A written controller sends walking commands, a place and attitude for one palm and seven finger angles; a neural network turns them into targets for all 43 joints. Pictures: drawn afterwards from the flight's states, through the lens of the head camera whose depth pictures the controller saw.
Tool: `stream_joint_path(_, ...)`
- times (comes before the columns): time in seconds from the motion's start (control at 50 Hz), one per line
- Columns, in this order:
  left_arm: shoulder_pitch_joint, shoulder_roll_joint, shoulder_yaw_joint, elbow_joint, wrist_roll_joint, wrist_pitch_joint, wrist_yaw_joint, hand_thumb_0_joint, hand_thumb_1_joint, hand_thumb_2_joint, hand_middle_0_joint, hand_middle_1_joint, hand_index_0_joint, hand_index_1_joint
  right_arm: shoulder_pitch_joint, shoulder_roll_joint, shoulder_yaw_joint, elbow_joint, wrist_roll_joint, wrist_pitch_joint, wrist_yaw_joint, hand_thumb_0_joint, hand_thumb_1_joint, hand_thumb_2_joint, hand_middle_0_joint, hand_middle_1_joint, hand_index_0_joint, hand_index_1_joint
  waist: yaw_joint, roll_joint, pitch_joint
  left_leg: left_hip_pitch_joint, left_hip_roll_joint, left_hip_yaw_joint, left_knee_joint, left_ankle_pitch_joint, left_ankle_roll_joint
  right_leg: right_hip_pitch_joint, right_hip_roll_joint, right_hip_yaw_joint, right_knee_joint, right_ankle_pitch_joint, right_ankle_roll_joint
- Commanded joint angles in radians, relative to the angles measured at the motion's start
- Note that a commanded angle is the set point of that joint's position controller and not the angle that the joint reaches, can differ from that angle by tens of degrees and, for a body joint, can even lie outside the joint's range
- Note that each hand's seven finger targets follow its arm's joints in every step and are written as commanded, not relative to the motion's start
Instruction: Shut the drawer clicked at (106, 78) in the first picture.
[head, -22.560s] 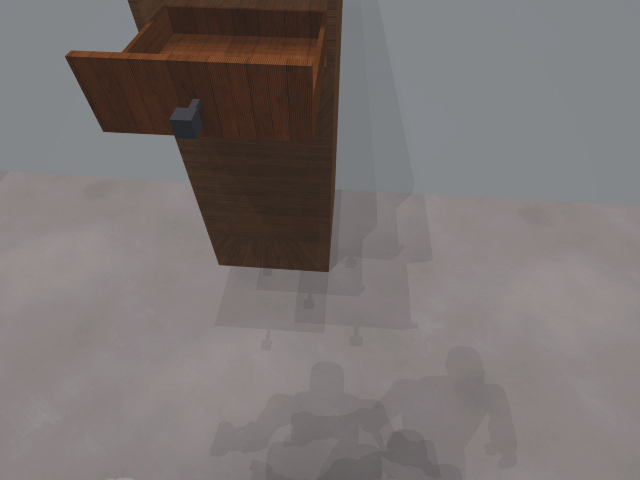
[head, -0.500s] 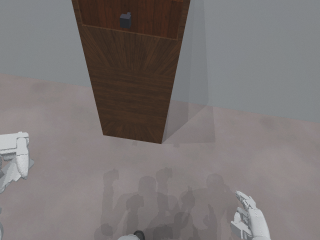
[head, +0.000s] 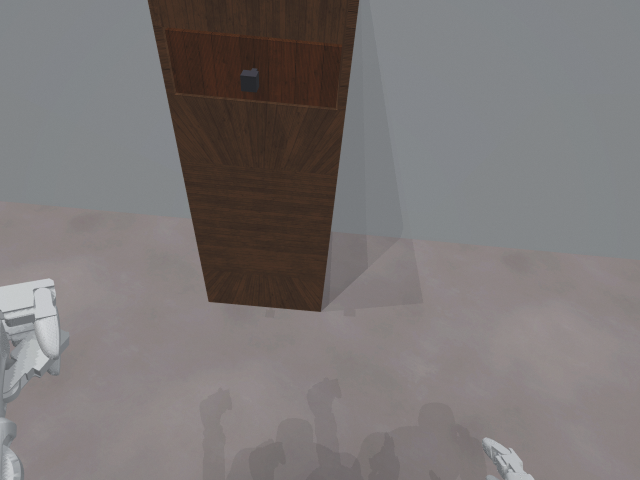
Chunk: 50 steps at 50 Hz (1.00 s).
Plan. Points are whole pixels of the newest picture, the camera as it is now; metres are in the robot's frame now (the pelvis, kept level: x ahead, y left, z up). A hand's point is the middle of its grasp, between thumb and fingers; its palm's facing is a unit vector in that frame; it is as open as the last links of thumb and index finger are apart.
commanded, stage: stop stepping back and stand still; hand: left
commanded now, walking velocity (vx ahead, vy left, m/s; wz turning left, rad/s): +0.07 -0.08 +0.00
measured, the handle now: (251, 77) +0.89 +0.19 +0.14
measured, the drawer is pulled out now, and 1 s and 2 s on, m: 0.00 0.00 0.00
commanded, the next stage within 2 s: let the arm hang, fingers relaxed in 0.24 s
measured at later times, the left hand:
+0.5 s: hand (136, 473) +0.16 +0.22 -0.06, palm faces +0.16 -0.91 -0.38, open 3.1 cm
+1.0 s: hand out of the picture -0.04 +0.20 -0.15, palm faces +0.12 -0.96 -0.25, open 6.2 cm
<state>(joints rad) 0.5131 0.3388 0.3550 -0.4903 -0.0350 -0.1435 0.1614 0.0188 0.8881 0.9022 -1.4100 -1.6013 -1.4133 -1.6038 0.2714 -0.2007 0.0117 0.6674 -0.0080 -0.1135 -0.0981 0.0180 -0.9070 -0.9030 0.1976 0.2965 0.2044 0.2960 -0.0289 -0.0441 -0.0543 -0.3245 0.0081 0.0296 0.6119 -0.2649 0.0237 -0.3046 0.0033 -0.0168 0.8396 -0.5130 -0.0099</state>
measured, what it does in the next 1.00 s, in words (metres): steps on the spot: right foot, then left foot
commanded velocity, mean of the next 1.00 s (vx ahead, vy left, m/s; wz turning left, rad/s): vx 0.02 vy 0.01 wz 0.00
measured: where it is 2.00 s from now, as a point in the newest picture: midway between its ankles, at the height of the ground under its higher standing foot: outside the picture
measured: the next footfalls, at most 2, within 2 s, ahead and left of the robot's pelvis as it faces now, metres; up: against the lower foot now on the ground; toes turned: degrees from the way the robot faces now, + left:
right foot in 0.14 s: +0.07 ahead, -0.10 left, +0.00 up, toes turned +2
left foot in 0.38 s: +0.04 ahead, +0.13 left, +0.00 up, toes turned +4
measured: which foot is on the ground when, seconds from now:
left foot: down 0.00-0.14, up 0.16-0.36, down 0.38-1.00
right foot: up 0.00-0.12, down 0.14-1.00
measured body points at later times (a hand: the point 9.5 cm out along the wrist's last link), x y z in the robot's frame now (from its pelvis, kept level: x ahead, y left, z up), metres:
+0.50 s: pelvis -0.02 -0.01 -0.01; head -0.01 -0.04 +0.44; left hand +0.15 +0.27 -0.04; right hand +0.13 -0.26 -0.13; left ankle +0.01 +0.13 -0.73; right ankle +0.03 -0.10 -0.73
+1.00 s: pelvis -0.02 +0.00 +0.01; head -0.01 -0.01 +0.46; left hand -0.05 +0.25 -0.13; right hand -0.01 -0.23 -0.15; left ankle +0.00 +0.13 -0.73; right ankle +0.03 -0.10 -0.73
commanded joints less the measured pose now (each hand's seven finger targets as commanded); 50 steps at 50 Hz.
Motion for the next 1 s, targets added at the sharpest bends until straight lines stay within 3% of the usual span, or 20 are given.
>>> stream_joint_path(0.0,0.085,0.22,0.12,-0.391,-0.005,-0.107,0.007,0.0,0.9,0.9,-1.4,-1.6,-1.4,-1.6,-0.127,-0.117,-0.033,-0.18,0.0,-0.089,0.028,0.0,-0.9,-0.9,0.2,0.3,0.2,0.3,0.029,0.192,-0.013,0.044,0.246,-0.3,-0.366,0.027,0.128,-0.025,-0.019,-0.003,-0.035,0.06,0.01)
stream_joint_path(0.08,0.207,0.214,0.144,-0.302,0.007,-0.102,0.011,0.0,0.9,0.9,-1.4,-1.6,-1.4,-1.6,-0.159,-0.116,-0.039,-0.214,0.002,-0.053,0.035,0.0,-0.9,-0.9,0.2,0.3,0.2,0.3,0.035,0.267,0.017,-0.297,0.127,-0.089,-0.305,-0.374,0.032,0.321,0.003,-0.077,-0.299,0.08,-0.019)
stream_joint_path(0.1,0.188,0.221,0.154,-0.26,0.013,-0.102,0.011,0.0,0.9,0.9,-1.4,-1.6,-1.4,-1.6,-0.163,-0.107,-0.046,-0.218,0.002,-0.035,0.031,0.0,-0.9,-0.9,0.2,0.3,0.2,0.3,0.04,0.115,0.057,-0.351,0.057,-0.033,-0.092,-0.35,0.007,0.288,-0.066,0.069,-0.443,-0.015,-0.061)
stream_joint_path(0.12,0.19,0.221,0.158,-0.22,0.01,-0.088,0.009,0.0,0.9,0.9,-1.4,-1.6,-1.4,-1.6,-0.149,-0.107,-0.059,-0.217,0.007,-0.018,0.03,0.0,-0.9,-0.9,0.2,0.3,0.2,0.3,0.039,-0.126,0.069,-0.337,-0.02,0.005,0.242,-0.267,-0.017,0.126,-0.273,0.415,-0.654,-0.249,-0.151)
stream_joint_path(0.14,0.104,0.216,0.146,-0.234,-0.012,-0.092,0.004,0.0,0.9,0.9,-1.4,-1.6,-1.4,-1.6,-0.165,-0.119,-0.061,-0.207,0.001,-0.016,0.023,0.0,-0.9,-0.9,0.2,0.3,0.2,0.3,0.031,-0.173,0.106,-0.333,-0.015,-0.033,0.448,-0.214,-0.024,0.022,-0.377,0.524,-0.723,-0.217,-0.191)
stream_joint_path(0.22,0.028,0.191,0.127,-0.158,0.001,-0.111,-0.001,0.0,0.9,0.9,-1.4,-1.6,-1.4,-1.6,-0.126,-0.103,-0.046,-0.169,0.003,-0.026,0.017,0.0,-0.9,-0.9,0.2,0.3,0.2,0.3,-0.006,-0.109,0.036,-0.091,0.051,-0.027,0.313,-0.084,-0.024,-0.126,-0.268,0.215,-0.66,-0.154,-0.119)
stream_joint_path(0.3,0.014,0.161,0.073,-0.209,0.016,-0.117,0.013,0.0,0.9,0.9,-1.4,-1.6,-1.4,-1.6,-0.149,-0.108,-0.039,-0.161,-0.005,-0.056,-0.007,0.0,-0.9,-0.9,0.2,0.3,0.2,0.3,0.019,-0.058,0.057,0.104,0.021,0.035,-0.064,-0.061,0.008,-0.122,-0.219,0.13,-0.602,-0.076,-0.095)
stream_joint_path(0.32,-0.102,0.003,-0.245,0.559,0.1,0.07,-0.117,0.0,0.9,0.9,-1.4,-1.6,-1.4,-1.6,-0.023,-0.211,-0.083,0.09,-0.017,-0.064,0.119,0.0,-0.9,-0.9,0.2,0.3,0.2,0.3,-0.084,0.109,0.069,0.152,0.107,-0.075,-0.076,0.114,0.008,-0.24,-0.227,-0.037,-0.255,0.178,-0.061)
stream_joint_path(0.34,-0.039,-0.045,-0.224,0.57,0.073,0.144,-0.146,0.0,0.9,0.9,-1.36,-1.557,-1.36,-1.557,0.0,-0.186,-0.07,0.039,-0.01,0.032,0.127,0.0,-0.9,-0.9,0.2,0.3,0.2,0.3,-0.016,0.297,0.097,0.043,0.198,-0.294,-0.174,0.158,0.074,-0.272,-0.073,-0.042,-0.109,0.067,0.021)
stream_joint_path(0.36,-0.041,-0.071,-0.229,0.561,0.073,0.165,-0.149,0.0,0.9,0.9,-1.32,-1.513,-1.32,-1.513,-0.025,-0.196,-0.071,0.001,-0.019,0.055,0.113,0.0,-0.9,-0.9,0.2,0.3,0.2,0.3,-0.02,0.336,0.118,-0.059,0.282,-0.395,-0.257,0.136,0.152,-0.248,-0.03,-0.028,0.031,-0.04,0.043)
stream_joint_path(0.38,-0.105,-0.067,-0.24,0.579,0.074,0.164,-0.154,0.0,0.9,0.9,-1.28,-1.47,-1.28,-1.47,-0.051,-0.193,-0.069,-0.016,-0.036,0.059,0.105,0.0,-0.9,-0.9,0.2,0.3,0.2,0.3,-0.009,0.224,0.115,-0.12,0.307,-0.42,-0.26,0.188,0.186,-0.222,-0.04,0.018,0.089,-0.051,0.032)
stream_joint_path(0.4,-0.123,-0.072,-0.258,0.606,0.076,0.153,-0.157,0.0,0.9,0.9,-1.24,-1.427,-1.24,-1.427,-0.079,-0.204,-0.066,-0.04,-0.048,0.052,0.093,0.0,-0.9,-0.9,0.2,0.3,0.2,0.3,0.022,0.061,0.072,-0.142,0.274,-0.356,-0.189,0.297,0.172,-0.128,-0.041,0.034,0.013,-0.032,0.029)
stream_joint_path(0.44,-0.13,-0.036,-0.261,0.756,0.075,0.143,-0.157,0.0,0.9,0.9,-1.16,-1.34,-1.16,-1.34,-0.101,-0.175,-0.046,-0.029,-0.041,0.056,0.088,0.0,-0.9,-0.9,0.2,0.3,0.2,0.3,0.059,-0.008,-0.066,-0.105,0.142,-0.206,-0.078,0.442,0.073,0.115,-0.048,0.017,-0.203,0.345,0.021)
stream_joint_path(0.48,-0.117,0.071,-0.254,0.909,0.079,0.135,-0.154,0.0,0.9,0.9,-1.08,-1.253,-1.08,-1.253,-0.077,-0.124,-0.054,-0.009,-0.019,0.077,0.087,0.0,-0.9,-0.9,0.2,0.3,0.2,0.3,0.053,-0.184,-0.1,-0.094,-0.029,-0.042,0.087,0.013,-0.023,0.157,-0.258,0.259,-0.38,0.695,-0.081)
stream_joint_path(0.5,-0.163,0.091,-0.269,0.977,0.073,0.133,-0.158,0.0,0.9,0.9,-1.04,-1.21,-1.04,-1.21,-0.04,-0.121,-0.056,0.025,-0.011,0.097,0.087,0.0,-0.9,-0.9,0.2,0.3,0.2,0.3,0.024,-0.18,-0.063,-0.038,-0.038,-0.037,0.117,-0.218,-0.03,0.075,-0.304,0.289,-0.449,0.555,-0.132)
stream_joint_path(0.56,-0.268,0.044,-0.292,1.121,0.065,0.136,-0.15,0.0,0.9,0.9,-0.92,-1.08,-0.92,-1.08,-0.008,-0.088,-0.05,0.11,-0.017,0.12,0.09,0.0,-0.9,-0.9,0.2,0.3,0.2,0.3,-0.006,-0.086,0.044,0.033,-0.012,-0.045,0.077,-0.091,-0.019,-0.023,-0.222,0.226,-0.462,0.449,-0.126)
stream_joint_path(0.62,-0.248,-0.021,-0.291,1.218,0.053,0.133,-0.137,0.0,0.9,0.9,-0.8,-0.95,-0.8,-0.95,0.011,-0.085,-0.043,0.168,-0.019,0.112,0.084,0.0,-0.9,-0.9,0.2,0.3,0.2,0.3,0.008,0.145,-0.016,0.133,0.068,-0.125,-0.121,0.216,0.001,0.024,-0.119,0.093,-0.383,0.424,-0.05)
stream_joint_path(0.66,-0.255,-0.029,-0.306,1.279,0.05,0.151,-0.134,0.0,0.9,0.9,-0.72,-0.863,-0.72,-0.863,-0.041,-0.088,-0.037,0.193,-0.024,0.121,0.083,0.0,-0.9,-0.9,0.2,0.3,0.2,0.3,0.035,0.269,0.066,-0.031,0.09,-0.163,-0.224,0.004,0.015,0.088,-0.078,0.055,-0.432,0.207,-0.027)
stream_joint_path(0.76,-0.26,-0.015,-0.305,1.405,0.05,0.149,-0.142,0.0,0.9,0.9,-0.52,-0.647,-0.52,-0.647,0.051,-0.078,-0.046,0.268,-0.021,0.129,0.08,0.0,-0.9,-0.9,0.2,0.3,0.2,0.3,0.022,0.042,0.084,0.028,0.054,-0.121,-0.227,-0.08,0.008,0.053,-0.103,0.09,-0.532,0.082,-0.05)
stream_joint_path(0.98,-0.23,-0.035,-0.31,1.549,0.046,0.145,-0.135,0.0,0.9,0.9,-0.2,-0.3,-0.2,-0.3,0.101,-0.055,-0.037,0.373,-0.015,0.119,0.07,0.0,-0.9,-0.9,0.2,0.3,0.2,0.3,0.028,0.048,0.141,0.038,0.074,-0.119,-0.294,-0.041,0.009,0.058,-0.095,0.068,-0.524,0.159,-0.042)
